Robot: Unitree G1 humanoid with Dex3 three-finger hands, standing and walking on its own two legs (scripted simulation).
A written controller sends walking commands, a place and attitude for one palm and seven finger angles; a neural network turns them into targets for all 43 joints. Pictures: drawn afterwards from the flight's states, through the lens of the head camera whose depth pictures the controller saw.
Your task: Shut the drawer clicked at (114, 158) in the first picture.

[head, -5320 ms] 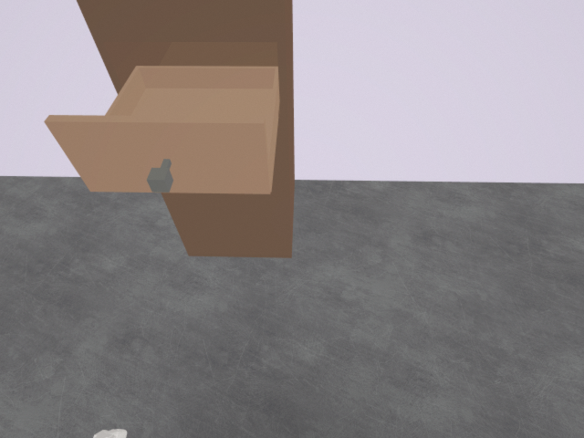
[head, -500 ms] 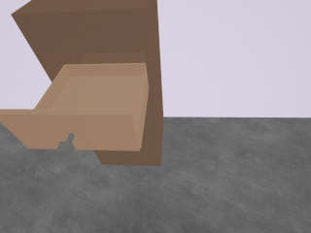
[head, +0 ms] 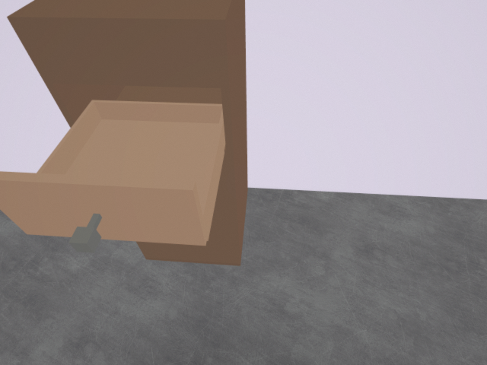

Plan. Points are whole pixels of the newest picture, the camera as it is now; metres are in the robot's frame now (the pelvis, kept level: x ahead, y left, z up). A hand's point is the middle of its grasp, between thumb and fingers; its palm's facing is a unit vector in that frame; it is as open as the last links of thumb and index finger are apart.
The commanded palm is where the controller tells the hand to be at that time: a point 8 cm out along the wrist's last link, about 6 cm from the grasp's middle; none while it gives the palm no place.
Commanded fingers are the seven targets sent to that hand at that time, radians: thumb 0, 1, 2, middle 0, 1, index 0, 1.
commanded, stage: come to a stop and stand still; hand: left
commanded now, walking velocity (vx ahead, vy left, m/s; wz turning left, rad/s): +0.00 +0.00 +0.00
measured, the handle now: (89, 231) +0.33 +0.30 +0.03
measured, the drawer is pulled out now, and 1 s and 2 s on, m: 0.30 0.30 0.30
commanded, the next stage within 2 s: look again from close up in 0.12 s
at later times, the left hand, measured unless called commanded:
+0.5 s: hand out of the picture +0.01 +0.18 -0.17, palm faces +0.03 -0.98 -0.21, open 7.3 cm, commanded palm none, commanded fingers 0.00 0.90 0.90 -0.20 -0.30 -0.20 -0.30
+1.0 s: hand out of the picture +0.01 +0.18 -0.17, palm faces +0.05 -0.98 -0.21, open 7.3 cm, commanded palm none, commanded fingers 0.00 0.90 0.90 -0.20 -0.30 -0.20 -0.30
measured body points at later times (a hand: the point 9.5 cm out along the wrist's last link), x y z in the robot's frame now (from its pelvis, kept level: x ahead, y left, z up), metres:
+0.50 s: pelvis +0.01 +0.00 +0.00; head +0.02 -0.01 +0.45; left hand +0.01 +0.23 -0.15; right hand +0.01 -0.22 -0.16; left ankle -0.01 +0.15 -0.74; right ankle +0.00 -0.10 -0.74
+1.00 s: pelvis +0.00 +0.01 +0.00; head +0.02 +0.00 +0.45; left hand +0.01 +0.24 -0.15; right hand +0.00 -0.22 -0.17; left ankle -0.01 +0.15 -0.74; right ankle +0.00 -0.10 -0.74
